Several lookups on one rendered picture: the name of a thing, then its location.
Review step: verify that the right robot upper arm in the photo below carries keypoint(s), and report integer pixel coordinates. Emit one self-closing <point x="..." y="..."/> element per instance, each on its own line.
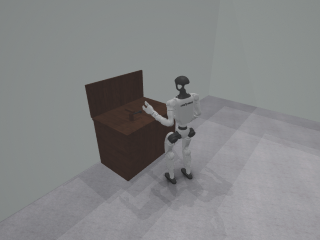
<point x="196" y="104"/>

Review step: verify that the robot right thigh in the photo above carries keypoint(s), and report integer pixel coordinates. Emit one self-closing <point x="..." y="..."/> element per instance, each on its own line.
<point x="186" y="141"/>

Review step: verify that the left robot upper arm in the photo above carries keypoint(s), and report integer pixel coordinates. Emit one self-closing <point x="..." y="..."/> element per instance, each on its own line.
<point x="170" y="104"/>

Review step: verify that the robot left thigh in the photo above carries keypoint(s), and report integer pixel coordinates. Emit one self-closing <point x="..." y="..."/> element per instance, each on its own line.
<point x="170" y="139"/>

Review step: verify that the robot thigh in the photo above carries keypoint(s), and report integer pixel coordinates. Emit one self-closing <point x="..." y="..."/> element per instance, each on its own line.
<point x="186" y="141"/>
<point x="170" y="139"/>

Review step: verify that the right robot forearm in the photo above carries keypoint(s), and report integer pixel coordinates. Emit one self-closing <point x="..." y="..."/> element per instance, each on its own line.
<point x="194" y="117"/>

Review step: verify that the left robot forearm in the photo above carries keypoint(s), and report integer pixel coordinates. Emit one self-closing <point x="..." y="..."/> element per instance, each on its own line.
<point x="161" y="119"/>

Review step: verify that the counter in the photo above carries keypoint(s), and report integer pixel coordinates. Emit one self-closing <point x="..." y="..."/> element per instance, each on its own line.
<point x="127" y="142"/>

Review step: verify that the left robot hand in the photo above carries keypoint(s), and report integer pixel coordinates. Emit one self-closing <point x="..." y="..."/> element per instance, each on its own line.
<point x="149" y="108"/>

